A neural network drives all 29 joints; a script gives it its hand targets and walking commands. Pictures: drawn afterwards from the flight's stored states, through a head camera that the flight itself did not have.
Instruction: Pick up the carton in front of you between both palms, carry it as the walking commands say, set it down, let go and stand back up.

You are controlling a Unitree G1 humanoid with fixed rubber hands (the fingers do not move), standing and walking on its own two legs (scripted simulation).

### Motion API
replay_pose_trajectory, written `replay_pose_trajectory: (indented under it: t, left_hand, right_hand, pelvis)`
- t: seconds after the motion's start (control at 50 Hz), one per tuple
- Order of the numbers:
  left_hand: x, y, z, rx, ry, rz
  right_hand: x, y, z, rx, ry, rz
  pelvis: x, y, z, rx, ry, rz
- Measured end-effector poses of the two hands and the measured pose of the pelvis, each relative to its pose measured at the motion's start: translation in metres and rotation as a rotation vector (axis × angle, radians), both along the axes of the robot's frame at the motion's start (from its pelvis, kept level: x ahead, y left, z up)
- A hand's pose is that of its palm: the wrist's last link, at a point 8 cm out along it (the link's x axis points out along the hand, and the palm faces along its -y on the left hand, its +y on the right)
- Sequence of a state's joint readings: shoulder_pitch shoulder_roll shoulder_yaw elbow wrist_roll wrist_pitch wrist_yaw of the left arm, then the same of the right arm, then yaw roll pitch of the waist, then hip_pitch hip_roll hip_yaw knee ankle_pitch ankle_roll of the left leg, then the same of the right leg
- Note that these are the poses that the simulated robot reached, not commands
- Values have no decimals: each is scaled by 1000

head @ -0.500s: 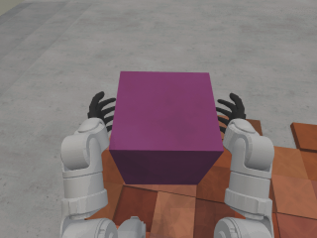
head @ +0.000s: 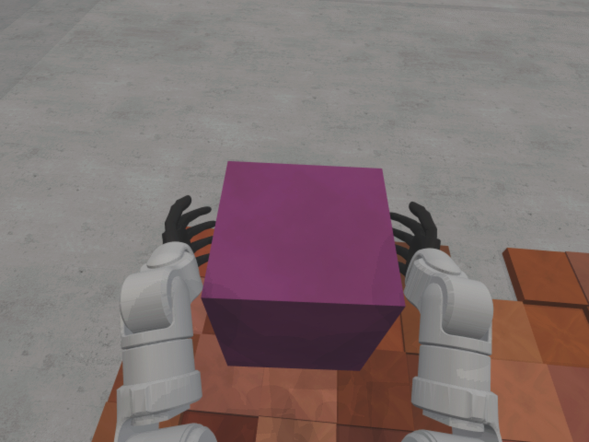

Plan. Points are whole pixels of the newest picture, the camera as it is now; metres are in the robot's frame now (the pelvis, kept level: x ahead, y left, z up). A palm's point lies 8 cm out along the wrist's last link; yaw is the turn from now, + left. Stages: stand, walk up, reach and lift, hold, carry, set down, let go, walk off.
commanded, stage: carry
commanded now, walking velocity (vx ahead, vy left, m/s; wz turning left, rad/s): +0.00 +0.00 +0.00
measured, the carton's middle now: (299, 274) +0.35 +0.00 +0.01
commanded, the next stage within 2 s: none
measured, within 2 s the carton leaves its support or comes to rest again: neither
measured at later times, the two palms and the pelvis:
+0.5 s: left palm (204, 223) +0.37 +0.12 +0.11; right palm (445, 223) +0.37 -0.19 +0.10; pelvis +0.05 -0.04 +0.00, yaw +1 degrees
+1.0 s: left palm (218, 229) +0.36 +0.10 +0.11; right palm (458, 228) +0.37 -0.21 +0.10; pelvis +0.04 -0.06 +0.00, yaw +1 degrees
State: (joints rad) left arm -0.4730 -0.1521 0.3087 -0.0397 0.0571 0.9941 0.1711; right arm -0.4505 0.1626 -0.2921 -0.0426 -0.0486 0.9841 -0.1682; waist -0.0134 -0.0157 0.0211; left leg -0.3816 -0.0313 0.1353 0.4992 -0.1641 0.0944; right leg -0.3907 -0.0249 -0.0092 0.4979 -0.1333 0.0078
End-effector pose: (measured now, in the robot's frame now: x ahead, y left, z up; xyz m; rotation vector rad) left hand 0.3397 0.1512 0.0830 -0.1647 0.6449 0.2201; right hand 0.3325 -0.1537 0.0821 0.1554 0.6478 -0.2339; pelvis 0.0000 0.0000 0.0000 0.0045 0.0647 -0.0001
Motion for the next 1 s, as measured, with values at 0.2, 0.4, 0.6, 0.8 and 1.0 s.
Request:
replay_pose_trajectory:
  t: [0.2,0.4,0.6,0.8,1.0]
  left_hand:
    - [22,-11,22,60,-44,22]
    - [27,-25,23,58,-8,28]
    - [30,-34,25,67,-6,27]
    - [24,-42,22,63,5,28]
    - [22,-48,23,50,-12,27]
  right_hand:
    - [35,-16,21,-41,-43,25]
    - [41,-30,22,-45,-8,19]
    - [43,-40,20,-40,-6,16]
    - [37,-47,17,-22,4,17]
    - [36,-52,20,-29,-13,18]
  pelvis:
    - [34,-21,0,-8,-1,18]
    - [48,-34,0,-4,-17,23]
    - [47,-42,-1,2,-27,21]
    - [42,-50,1,3,-29,22]
    - [39,-55,0,3,-33,19]
